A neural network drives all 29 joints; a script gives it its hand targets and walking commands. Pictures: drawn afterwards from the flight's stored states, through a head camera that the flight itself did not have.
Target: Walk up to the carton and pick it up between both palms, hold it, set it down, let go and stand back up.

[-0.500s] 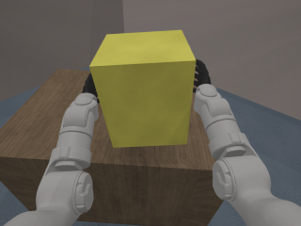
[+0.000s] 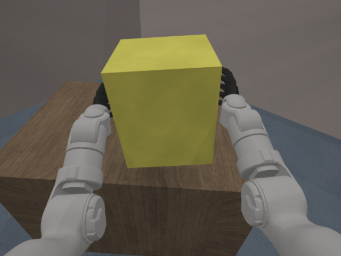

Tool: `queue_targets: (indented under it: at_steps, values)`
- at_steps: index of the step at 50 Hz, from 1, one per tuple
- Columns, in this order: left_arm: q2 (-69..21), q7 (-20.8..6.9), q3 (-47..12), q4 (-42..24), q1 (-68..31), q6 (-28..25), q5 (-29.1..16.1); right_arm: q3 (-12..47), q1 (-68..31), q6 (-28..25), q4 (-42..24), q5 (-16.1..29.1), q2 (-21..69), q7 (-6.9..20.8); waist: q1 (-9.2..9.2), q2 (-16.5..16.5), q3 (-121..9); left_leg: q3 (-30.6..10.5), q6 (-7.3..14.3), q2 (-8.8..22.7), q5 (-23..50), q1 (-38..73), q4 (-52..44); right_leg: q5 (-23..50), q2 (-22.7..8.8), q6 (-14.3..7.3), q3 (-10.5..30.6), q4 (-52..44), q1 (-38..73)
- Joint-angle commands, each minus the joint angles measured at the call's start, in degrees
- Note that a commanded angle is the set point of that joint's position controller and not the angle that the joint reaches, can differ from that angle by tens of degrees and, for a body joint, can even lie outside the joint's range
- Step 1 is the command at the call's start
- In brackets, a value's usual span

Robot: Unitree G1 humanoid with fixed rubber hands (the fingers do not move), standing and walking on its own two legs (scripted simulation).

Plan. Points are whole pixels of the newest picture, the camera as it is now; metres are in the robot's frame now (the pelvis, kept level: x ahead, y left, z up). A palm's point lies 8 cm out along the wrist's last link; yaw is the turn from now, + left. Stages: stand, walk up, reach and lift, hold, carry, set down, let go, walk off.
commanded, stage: hold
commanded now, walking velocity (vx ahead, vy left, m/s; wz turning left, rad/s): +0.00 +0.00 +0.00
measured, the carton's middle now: (166, 101) +0.41 +0.01 +0.20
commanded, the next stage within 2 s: none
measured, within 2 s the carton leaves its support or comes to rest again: neither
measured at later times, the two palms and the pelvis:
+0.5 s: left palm (102, 109) +0.38 +0.16 +0.20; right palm (229, 98) +0.40 -0.14 +0.22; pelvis +0.00 +0.00 +0.00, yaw +0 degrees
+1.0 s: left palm (102, 110) +0.38 +0.16 +0.20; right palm (228, 99) +0.40 -0.14 +0.22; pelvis +0.00 +0.00 +0.00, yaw +0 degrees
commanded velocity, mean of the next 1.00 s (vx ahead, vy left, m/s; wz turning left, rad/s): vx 0.00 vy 0.00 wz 0.00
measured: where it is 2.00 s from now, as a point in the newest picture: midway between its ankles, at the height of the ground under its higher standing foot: outside the picture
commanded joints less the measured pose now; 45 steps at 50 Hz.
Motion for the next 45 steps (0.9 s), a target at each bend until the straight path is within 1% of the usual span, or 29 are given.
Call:
queue_targets:
  at_steps: [1, 3, 4, 5, 6, 8, 9, 12, 14, 15, 16, 17, 21, 22, 23, 24, 25, 29, 30, 31, 33, 34, 35, 37, 38, 40, 41, 43, 45]
  values:
    - [-40.4, -7.9, -19.0, -18.7, -57.1, -3.8, -1.8, 16.2, -45.9, -4.3, -13.6, 12.2, 42.9, 9.6, -0.67, 2.6, -20.1, -3.7, 1.1, -4.6, -2.9, 4.0, -5.9, -1.4, 2.3, 3.5, 4.8, -4.3, 16.2]
    - [-40.5, -8.0, -18.9, -18.5, -57.0, -3.9, -1.6, 16.2, -46.0, -4.5, -13.8, 12.1, 43.5, 9.5, -0.52, 2.8, -20.9, -3.7, 1.2, -4.7, -2.6, 4.3, -5.9, -1.2, 2.2, 3.5, 4.8, -4.4, 16.1]
    - [-40.5, -8.1, -18.8, -18.5, -57.3, -4.0, -1.9, 16.0, -46.0, -4.5, -13.8, 12.0, 43.2, 9.5, -0.98, 2.4, -20.5, -3.7, 1.1, -4.6, -2.6, 4.6, -5.8, -1.3, 2.2, 3.5, 4.9, -4.5, 16.1]
    - [-40.7, -8.1, -19.3, -18.7, -57.1, -4.0, -1.9, 15.8, -45.9, -4.6, -13.9, 11.9, 42.9, 9.4, -1.12, 3.2, -20.9, -3.7, 1.0, -4.7, -2.1, 5.3, -5.9, -1.0, 2.1, 3.5, 4.8, -4.5, 15.8]
    - [-40.4, -8.3, -18.7, -18.1, -56.6, -3.9, -1.6, 15.6, -45.5, -4.4, -13.4, 11.7, 42.8, 9.3, -1.17, 2.5, -19.8, -3.7, 1.1, -4.7, -2.6, 4.7, -6.0, -1.1, 2.1, 3.5, 4.8, -4.5, 16.0]
    - [-40.2, -8.3, -18.7, -19.0, -56.2, -3.9, -1.6, 16.5, -45.7, -4.6, -15.0, 12.0, 43.4, 9.3, -0.60, 2.1, -21.0, -3.6, 1.1, -4.8, -1.7, 4.8, -5.7, -0.2, 2.2, 3.5, 4.8, -4.4, 16.9]
    - [-40.0, -8.3, -18.8, -18.8, -57.2, -4.0, -1.6, 15.9, -45.0, -4.3, -13.3, 11.8, 43.4, 9.2, -0.93, 2.8, -19.8, -3.6, 1.1, -4.8, -2.5, 4.5, -5.9, -1.2, 2.0, 3.6, 4.9, -4.6, 16.2]
    - [-40.5, -8.3, -19.2, -19.3, -56.3, -3.8, -1.7, 15.9, -44.9, -4.4, -14.0, 12.2, 42.8, 9.2, -1.35, 3.1, -20.7, -3.7, 0.9, -4.7, -1.4, 5.6, -5.7, -0.3, 2.3, 3.5, 4.7, -4.3, 16.6]
    - [-40.1, -8.3, -18.8, -20.0, -56.4, -3.9, -1.3, 16.6, -44.7, -4.4, -14.2, 12.2, 43.3, 9.1, -0.90, 2.8, -20.8, -3.6, 1.0, -4.8, -0.9, 5.9, -5.7, 0.3, 2.3, 3.5, 4.7, -4.4, 16.7]
    - [-39.9, -8.3, -19.1, -20.1, -55.8, -3.8, -1.8, 17.4, -45.3, -4.5, -16.2, 12.6, 43.6, 9.0, -0.55, 1.7, -22.0, -3.5, 1.2, -4.9, -0.1, 6.0, -5.3, 1.1, 2.2, 3.8, 4.9, -4.3, 17.3]
    - [-40.0, -8.2, -19.3, -20.4, -55.0, -3.8, -1.7, 17.7, -45.2, -4.4, -16.9, 12.8, 43.6, 8.9, -0.62, 2.1, -22.1, -3.5, 1.2, -4.9, 0.7, 6.3, -5.1, 1.8, 2.2, 3.8, 5.0, -4.3, 17.3]
    - [-40.2, -8.2, -19.6, -21.1, -55.8, -3.8, -1.9, 17.2, -44.3, -4.3, -16.0, 13.1, 43.3, 8.7, -1.27, 2.8, -21.7, -3.6, 0.9, -4.9, 1.0, 6.5, -5.0, 1.8, 2.2, 3.7, 5.0, -4.2, 17.3]
    - [-40.0, -8.1, -19.8, -21.9, -55.3, -3.6, -2.0, 18.2, -44.2, -4.0, -16.9, 13.4, 43.7, 8.7, -0.98, 2.2, -22.5, -3.7, 0.8, -5.0, 2.0, 6.9, -4.7, 2.8, 2.4, 3.8, 4.8, -4.0, 17.5]
    - [-40.0, -8.1, -20.1, -21.2, -54.6, -3.3, -2.1, 17.9, -43.9, -3.8, -16.8, 13.4, 43.2, 8.5, -1.18, 2.9, -21.9, -3.6, 0.8, -5.2, 1.9, 6.8, -4.7, 2.7, 2.2, 3.9, 5.0, -4.3, 17.5]
    - [-40.1, -8.2, -19.9, -21.3, -55.3, -3.4, -2.0, 18.0, -44.6, -3.8, -16.8, 13.6, 43.3, 8.5, -1.16, 2.3, -21.6, -3.7, 0.8, -4.9, 1.3, 6.9, -4.8, 1.7, 2.3, 3.9, 4.8, -4.3, 17.1]
    - [-40.4, -8.2, -20.1, -21.4, -55.6, -3.2, -2.0, 17.9, -44.6, -3.8, -16.8, 13.7, 43.2, 8.5, -1.13, 3.1, -22.1, -3.7, 0.8, -4.9, 1.2, 7.1, -4.9, 1.9, 2.3, 3.7, 5.0, -4.3, 17.3]
    - [-40.5, -8.1, -20.4, -21.9, -55.7, -3.3, -2.3, 18.0, -45.1, -3.9, -17.5, 13.9, 43.3, 8.5, -1.48, 2.8, -22.2, -3.8, 0.8, -5.0, 1.4, 6.8, -4.8, 2.3, 2.3, 3.8, 5.0, -4.2, 17.4]
    - [-40.7, -7.7, -21.3, -23.8, -56.2, -3.4, -2.9, 19.0, -44.8, -3.7, -18.6, 14.5, 43.7, 8.5, -1.35, 2.8, -24.1, -4.0, 0.6, -4.9, 2.5, 7.7, -4.3, 3.0, 2.7, 3.7, 4.7, -4.0, 17.4]
    - [-40.7, -7.7, -21.0, -22.5, -55.3, -3.1, -2.6, 18.6, -45.0, -3.6, -18.2, 14.2, 43.3, 8.4, -1.20, 3.2, -23.0, -4.0, 0.5, -5.0, 1.9, 7.4, -4.3, 2.4, 2.6, 3.7, 4.8, -4.2, 16.9]
    - [-41.0, -7.8, -21.5, -22.8, -56.1, -3.2, -3.0, 18.4, -45.4, -3.7, -18.8, 14.4, 43.3, 8.4, -1.65, 3.1, -23.3, -4.0, 0.6, -5.1, 1.7, 7.1, -4.4, 2.5, 2.4, 3.7, 4.8, -4.2, 17.3]
    - [-40.8, -7.6, -21.6, -23.9, -56.9, -3.4, -3.3, 19.0, -46.1, -3.7, -19.0, 14.6, 44.0, 8.4, -1.29, 2.5, -23.8, -4.0, 0.7, -5.1, 1.5, 7.0, -4.3, 2.3, 2.6, 3.8, 4.8, -4.1, 17.0]
    - [-40.5, -7.6, -20.7, -22.4, -55.7, -3.1, -2.8, 18.8, -45.4, -3.5, -18.2, 14.6, 43.4, 8.4, -1.03, 2.4, -22.7, -4.0, 0.8, -5.0, 1.4, 7.0, -4.6, 2.1, 2.6, 3.8, 4.7, -4.3, 16.8]
    - [-40.5, -7.7, -20.8, -23.9, -56.2, -3.2, -3.0, 19.1, -45.4, -3.5, -18.9, 14.8, 44.0, 8.4, -1.11, 2.3, -23.6, -3.9, 0.9, -5.0, 2.1, 6.9, -4.3, 2.9, 2.5, 3.9, 5.0, -4.1, 17.6]
    - [-40.4, -7.6, -20.8, -23.5, -55.9, -3.1, -2.6, 18.8, -45.1, -3.4, -18.2, 14.6, 43.6, 8.4, -1.13, 2.9, -23.3, -3.9, 0.7, -5.1, 1.5, 6.9, -4.5, 2.3, 2.6, 3.7, 4.7, -4.1, 17.1]
    - [-40.9, -7.7, -21.5, -23.3, -55.7, -3.1, -3.2, 19.1, -45.8, -3.7, -19.7, 14.7, 44.0, 8.3, -1.35, 2.6, -23.6, -3.9, 0.8, -5.2, 2.1, 6.8, -4.4, 2.9, 2.4, 3.9, 4.9, -4.2, 17.5]
    - [-41.0, -7.6, -21.7, -23.4, -55.2, -3.0, -3.2, 19.0, -45.7, -3.6, -19.7, 14.9, 43.9, 8.3, -1.52, 3.1, -23.6, -4.1, 0.6, -5.0, 2.7, 7.4, -4.3, 3.6, 2.6, 3.8, 4.9, -4.1, 17.2]
    - [-41.2, -7.6, -22.0, -24.8, -56.6, -3.1, -3.2, 18.8, -44.7, -3.5, -18.8, 14.9, 43.3, 8.3, -1.75, 4.1, -24.3, -4.1, 0.4, -4.9, 2.4, 7.7, -4.4, 3.1, 2.8, 3.5, 4.8, -3.9, 17.2]
    - [-41.1, -7.5, -21.8, -23.1, -55.8, -2.9, -3.4, 18.8, -45.9, -3.5, -19.3, 15.0, 43.2, 8.4, -1.45, 3.0, -23.4, -4.2, 0.6, -5.0, 1.7, 6.9, -4.5, 2.0, 2.6, 3.6, 4.9, -4.3, 16.5]
    - [-41.1, -7.5, -22.0, -23.5, -56.0, -2.9, -3.5, 19.0, -45.8, -3.5, -19.3, 15.1, 43.2, 8.4, -1.49, 3.4, -23.8, -4.2, 0.5, -5.0, 2.2, 7.6, -4.3, 2.6, 2.7, 3.6, 4.9, -4.2, 16.5]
